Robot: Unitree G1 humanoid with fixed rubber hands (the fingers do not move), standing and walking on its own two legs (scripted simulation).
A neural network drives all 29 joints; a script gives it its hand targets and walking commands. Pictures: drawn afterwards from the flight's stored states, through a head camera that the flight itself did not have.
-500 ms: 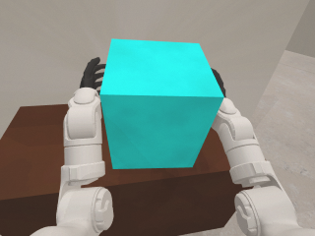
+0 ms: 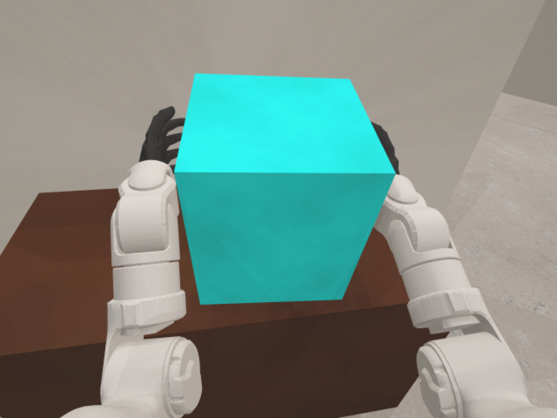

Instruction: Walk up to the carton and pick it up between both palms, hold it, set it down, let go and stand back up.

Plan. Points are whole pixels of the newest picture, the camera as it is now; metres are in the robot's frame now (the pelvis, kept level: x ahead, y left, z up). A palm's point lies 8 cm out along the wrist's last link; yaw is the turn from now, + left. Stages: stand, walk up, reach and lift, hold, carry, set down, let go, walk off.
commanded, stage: hold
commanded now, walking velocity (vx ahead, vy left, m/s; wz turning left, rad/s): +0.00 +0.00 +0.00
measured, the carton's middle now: (273, 194) +0.36 +0.01 +0.19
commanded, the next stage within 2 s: none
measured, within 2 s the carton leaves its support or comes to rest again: neither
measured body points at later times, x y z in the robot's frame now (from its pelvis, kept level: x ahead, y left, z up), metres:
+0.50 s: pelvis -0.01 +0.00 +0.00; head -0.07 +0.03 +0.44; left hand +0.37 +0.16 +0.24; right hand +0.37 -0.14 +0.22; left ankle +0.06 +0.10 -0.75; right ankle +0.00 -0.08 -0.75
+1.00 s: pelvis +0.01 +0.00 +0.00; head -0.05 +0.03 +0.45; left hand +0.38 +0.16 +0.23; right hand +0.38 -0.14 +0.21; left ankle +0.06 +0.10 -0.75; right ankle +0.00 -0.08 -0.75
